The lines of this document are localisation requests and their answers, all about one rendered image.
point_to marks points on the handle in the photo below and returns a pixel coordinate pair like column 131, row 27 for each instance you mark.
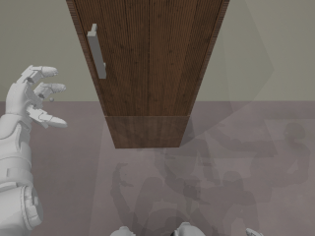
column 96, row 52

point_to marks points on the left robot forearm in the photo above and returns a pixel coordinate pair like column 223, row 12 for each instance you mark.
column 15, row 152

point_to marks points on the left robot upper arm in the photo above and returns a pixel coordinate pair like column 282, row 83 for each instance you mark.
column 20, row 211

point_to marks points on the cupboard door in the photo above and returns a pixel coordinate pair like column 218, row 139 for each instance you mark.
column 154, row 52

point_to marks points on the robot left shin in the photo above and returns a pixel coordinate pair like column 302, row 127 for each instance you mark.
column 124, row 228

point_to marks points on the right robot thigh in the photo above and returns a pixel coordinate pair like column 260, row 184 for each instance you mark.
column 188, row 230

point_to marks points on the left robot hand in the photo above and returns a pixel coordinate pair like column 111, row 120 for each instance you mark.
column 20, row 97

